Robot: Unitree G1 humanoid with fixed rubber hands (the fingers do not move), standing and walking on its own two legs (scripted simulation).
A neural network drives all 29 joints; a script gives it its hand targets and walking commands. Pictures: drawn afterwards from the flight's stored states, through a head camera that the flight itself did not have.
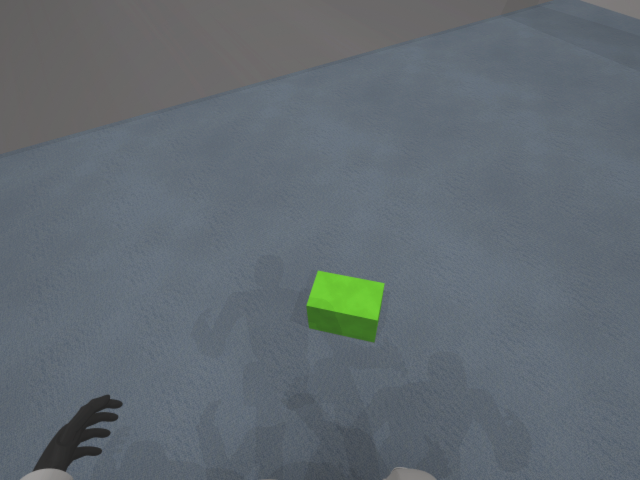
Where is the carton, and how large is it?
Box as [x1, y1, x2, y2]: [306, 271, 384, 341]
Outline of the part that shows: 318,271 306,305 309,327 369,341 374,341 384,283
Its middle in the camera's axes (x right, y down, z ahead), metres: +0.09 +0.22 +1.32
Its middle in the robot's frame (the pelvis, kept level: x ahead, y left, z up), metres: +0.76 -0.05 -0.67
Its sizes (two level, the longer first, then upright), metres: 0.232 0.145 0.150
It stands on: the floor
